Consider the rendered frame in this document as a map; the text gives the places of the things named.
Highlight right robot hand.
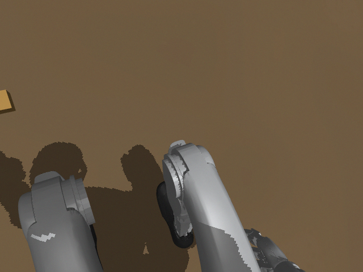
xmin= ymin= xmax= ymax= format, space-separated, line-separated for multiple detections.
xmin=244 ymin=228 xmax=288 ymax=272

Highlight right robot foot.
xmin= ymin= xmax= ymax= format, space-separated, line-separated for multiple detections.
xmin=157 ymin=181 xmax=193 ymax=248

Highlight small box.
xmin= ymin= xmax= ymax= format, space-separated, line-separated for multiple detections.
xmin=0 ymin=90 xmax=16 ymax=114

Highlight left robot foot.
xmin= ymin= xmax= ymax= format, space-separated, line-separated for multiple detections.
xmin=90 ymin=224 xmax=103 ymax=268

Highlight right robot arm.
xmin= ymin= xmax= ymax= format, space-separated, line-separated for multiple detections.
xmin=273 ymin=261 xmax=305 ymax=272

